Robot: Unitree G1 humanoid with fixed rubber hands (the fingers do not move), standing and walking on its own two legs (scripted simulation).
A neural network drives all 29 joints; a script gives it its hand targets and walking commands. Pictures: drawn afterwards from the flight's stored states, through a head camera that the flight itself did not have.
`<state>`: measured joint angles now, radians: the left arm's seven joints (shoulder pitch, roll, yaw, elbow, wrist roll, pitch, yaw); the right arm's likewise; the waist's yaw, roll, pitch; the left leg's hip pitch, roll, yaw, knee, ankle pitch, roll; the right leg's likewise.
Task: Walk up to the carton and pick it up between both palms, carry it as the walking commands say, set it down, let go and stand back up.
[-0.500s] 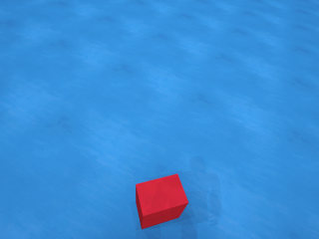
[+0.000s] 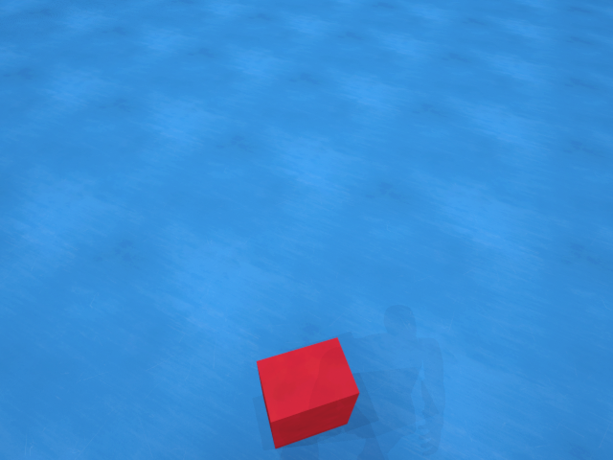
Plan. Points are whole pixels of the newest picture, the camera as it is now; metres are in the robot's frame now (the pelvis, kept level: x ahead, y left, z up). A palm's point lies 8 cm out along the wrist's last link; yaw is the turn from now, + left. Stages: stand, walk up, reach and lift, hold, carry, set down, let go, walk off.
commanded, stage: walk up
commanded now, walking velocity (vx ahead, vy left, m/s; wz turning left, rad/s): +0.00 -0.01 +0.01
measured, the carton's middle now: (305, 395) +0.40 -0.02 -0.63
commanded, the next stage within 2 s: none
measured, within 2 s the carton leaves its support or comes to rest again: neither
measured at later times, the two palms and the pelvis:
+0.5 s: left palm out of the picture -0.04 +0.18 -0.15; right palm out of the picture -0.02 -0.23 -0.15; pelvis +0.01 -0.02 +0.00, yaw +0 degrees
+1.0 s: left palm out of the picture +0.00 +0.13 -0.12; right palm out of the picture +0.08 -0.40 -0.15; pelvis +0.01 -0.13 -0.01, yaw +9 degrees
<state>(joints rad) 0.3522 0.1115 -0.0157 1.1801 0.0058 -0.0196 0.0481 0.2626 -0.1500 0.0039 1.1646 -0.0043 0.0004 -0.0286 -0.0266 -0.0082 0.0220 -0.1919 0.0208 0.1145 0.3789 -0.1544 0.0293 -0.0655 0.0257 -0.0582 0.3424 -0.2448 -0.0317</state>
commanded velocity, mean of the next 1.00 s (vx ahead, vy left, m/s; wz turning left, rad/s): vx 0.03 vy -0.05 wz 0.17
